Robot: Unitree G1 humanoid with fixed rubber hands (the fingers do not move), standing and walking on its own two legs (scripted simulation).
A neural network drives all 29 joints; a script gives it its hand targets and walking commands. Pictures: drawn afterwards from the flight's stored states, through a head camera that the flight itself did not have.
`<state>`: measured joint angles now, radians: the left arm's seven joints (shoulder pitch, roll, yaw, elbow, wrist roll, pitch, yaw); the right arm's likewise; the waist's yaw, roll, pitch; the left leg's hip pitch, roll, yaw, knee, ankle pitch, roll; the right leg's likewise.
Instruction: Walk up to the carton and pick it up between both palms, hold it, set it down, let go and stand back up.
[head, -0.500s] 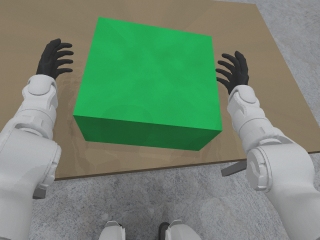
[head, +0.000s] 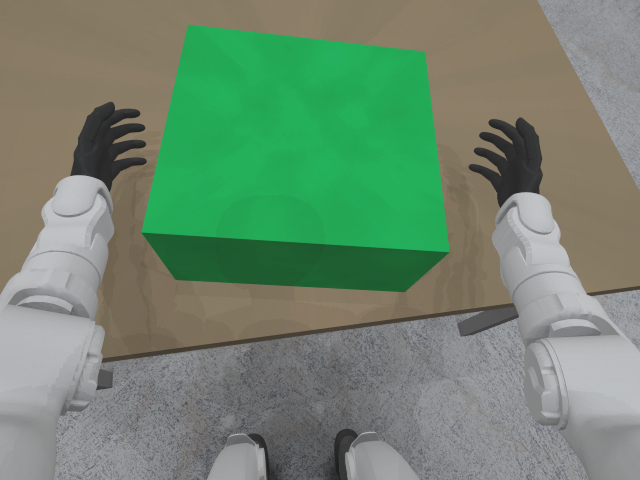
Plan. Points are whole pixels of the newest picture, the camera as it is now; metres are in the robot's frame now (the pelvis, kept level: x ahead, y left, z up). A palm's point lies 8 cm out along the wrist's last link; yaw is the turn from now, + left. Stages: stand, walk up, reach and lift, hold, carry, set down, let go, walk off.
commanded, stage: set down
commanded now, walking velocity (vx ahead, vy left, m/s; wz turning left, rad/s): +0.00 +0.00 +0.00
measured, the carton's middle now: (301, 164) +0.51 +0.00 -0.01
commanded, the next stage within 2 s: none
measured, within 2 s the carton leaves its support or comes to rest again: neither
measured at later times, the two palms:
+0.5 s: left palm (67, 207) +0.41 +0.25 +0.05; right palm (512, 220) +0.39 -0.23 +0.06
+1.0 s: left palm (44, 267) +0.36 +0.27 +0.03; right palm (510, 269) +0.34 -0.22 +0.04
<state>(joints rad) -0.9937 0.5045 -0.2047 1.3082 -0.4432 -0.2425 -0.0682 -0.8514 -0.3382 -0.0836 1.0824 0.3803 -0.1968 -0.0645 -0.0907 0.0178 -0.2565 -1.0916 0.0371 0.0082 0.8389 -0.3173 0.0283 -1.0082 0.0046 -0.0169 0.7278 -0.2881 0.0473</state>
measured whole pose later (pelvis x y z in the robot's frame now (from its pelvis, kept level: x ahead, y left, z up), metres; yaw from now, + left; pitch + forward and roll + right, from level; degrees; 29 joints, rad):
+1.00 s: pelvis -0.02 +0.00 +0.02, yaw +3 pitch +17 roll -3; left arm -0.58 0.49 -0.14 1.08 -0.43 -0.27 -0.11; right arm -0.45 -0.24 0.01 0.83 0.32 -0.23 -0.14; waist -0.07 0.01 -0.13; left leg -0.75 0.01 0.00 0.72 -0.27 0.03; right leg -0.67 -0.02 -0.02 0.63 -0.25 0.04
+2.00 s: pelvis -0.01 +0.00 +0.04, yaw +2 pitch -1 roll -3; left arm -0.11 0.44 -0.04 0.71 -0.32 -0.27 -0.13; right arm -0.04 -0.16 0.01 0.64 0.28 -0.30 -0.14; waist -0.01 -0.02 0.07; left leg -0.32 0.02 0.03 0.63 -0.29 0.03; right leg -0.24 -0.01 0.01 0.51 -0.25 0.04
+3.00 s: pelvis -0.01 -0.01 +0.04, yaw +2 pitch -8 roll -2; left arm 0.21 0.45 -0.04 0.49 -0.34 -0.19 -0.14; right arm 0.21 -0.08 -0.01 0.41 0.16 -0.13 -0.16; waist 0.04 -0.02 0.12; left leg -0.14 0.02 0.04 0.58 -0.29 0.02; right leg -0.08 -0.01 0.01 0.50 -0.27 0.03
